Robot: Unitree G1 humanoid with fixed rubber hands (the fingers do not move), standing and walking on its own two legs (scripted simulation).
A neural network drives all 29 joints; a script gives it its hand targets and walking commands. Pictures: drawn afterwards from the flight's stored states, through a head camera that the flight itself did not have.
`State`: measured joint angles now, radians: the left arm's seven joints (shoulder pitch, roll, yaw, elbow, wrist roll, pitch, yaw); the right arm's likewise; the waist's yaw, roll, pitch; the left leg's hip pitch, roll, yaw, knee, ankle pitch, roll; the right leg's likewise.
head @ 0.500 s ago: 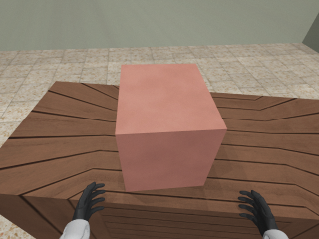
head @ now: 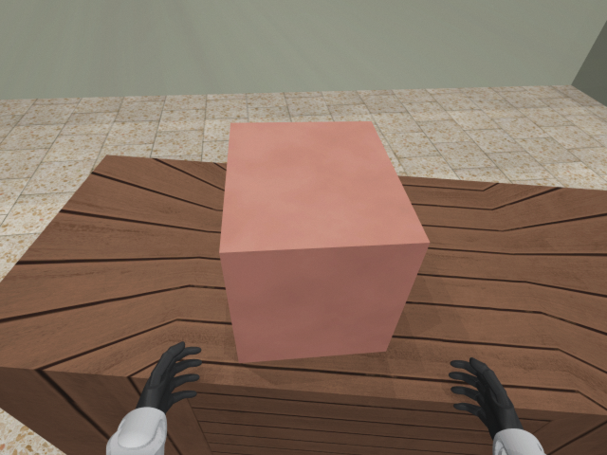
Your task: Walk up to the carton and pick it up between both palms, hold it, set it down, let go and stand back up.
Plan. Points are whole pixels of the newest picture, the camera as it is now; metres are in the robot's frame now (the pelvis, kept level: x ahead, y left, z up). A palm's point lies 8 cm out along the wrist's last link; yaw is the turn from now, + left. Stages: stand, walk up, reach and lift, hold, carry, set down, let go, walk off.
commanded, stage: let go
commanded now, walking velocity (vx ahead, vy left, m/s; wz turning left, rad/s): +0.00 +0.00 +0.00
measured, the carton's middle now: (308, 236) +0.45 +0.03 +0.03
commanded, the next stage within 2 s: stand in 0.46 s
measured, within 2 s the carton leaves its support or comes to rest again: neither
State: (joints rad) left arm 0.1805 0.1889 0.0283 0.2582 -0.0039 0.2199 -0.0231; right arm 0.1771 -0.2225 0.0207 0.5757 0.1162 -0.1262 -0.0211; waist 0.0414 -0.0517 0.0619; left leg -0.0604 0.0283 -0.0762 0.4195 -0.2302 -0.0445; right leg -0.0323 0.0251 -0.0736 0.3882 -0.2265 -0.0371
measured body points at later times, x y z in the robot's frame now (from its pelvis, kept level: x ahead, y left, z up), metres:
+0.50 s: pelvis +0.00 +0.00 +0.00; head -0.03 +0.02 +0.45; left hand +0.21 +0.22 -0.04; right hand +0.20 -0.23 -0.04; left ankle +0.01 +0.15 -0.74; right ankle +0.00 -0.09 -0.74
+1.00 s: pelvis -0.01 +0.01 -0.01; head -0.01 +0.03 +0.44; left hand +0.20 +0.23 -0.04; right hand +0.20 -0.23 -0.04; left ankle +0.01 +0.15 -0.74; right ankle +0.00 -0.09 -0.74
